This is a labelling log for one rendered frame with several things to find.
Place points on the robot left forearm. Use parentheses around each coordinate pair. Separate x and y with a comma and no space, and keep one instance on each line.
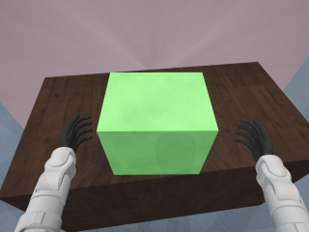
(49,198)

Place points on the right robot hand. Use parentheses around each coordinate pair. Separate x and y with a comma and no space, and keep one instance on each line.
(260,144)

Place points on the left robot hand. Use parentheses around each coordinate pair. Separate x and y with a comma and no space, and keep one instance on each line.
(71,133)

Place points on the robot right forearm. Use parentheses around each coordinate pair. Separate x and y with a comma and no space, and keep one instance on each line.
(285,205)

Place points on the carton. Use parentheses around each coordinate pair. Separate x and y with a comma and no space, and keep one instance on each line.
(156,123)

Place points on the pedestal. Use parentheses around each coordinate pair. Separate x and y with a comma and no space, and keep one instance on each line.
(228,179)

